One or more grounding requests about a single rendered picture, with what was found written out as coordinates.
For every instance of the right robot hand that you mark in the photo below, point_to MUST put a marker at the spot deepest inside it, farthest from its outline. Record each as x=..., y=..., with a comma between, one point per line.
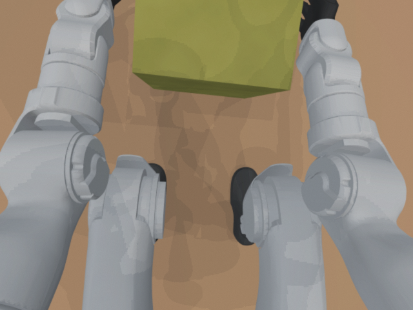
x=318, y=9

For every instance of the carton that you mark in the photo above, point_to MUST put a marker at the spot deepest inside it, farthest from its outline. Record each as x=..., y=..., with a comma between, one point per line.
x=231, y=48

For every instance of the robot right forearm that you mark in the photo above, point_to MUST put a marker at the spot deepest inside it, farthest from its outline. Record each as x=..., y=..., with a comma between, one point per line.
x=334, y=94

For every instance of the robot left foot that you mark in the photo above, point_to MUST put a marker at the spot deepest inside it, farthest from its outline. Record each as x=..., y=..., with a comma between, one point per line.
x=158, y=169

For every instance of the right robot upper arm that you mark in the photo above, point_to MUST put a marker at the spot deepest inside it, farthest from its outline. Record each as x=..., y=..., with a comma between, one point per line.
x=358, y=200

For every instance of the left robot upper arm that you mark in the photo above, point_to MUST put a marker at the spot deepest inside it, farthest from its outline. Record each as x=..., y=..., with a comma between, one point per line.
x=48, y=177

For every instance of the right robot shin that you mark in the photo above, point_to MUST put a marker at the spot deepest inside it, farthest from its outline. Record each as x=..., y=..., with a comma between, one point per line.
x=280, y=169

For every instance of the robot left forearm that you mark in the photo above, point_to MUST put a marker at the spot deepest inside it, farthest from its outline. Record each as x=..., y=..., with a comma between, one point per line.
x=73, y=71

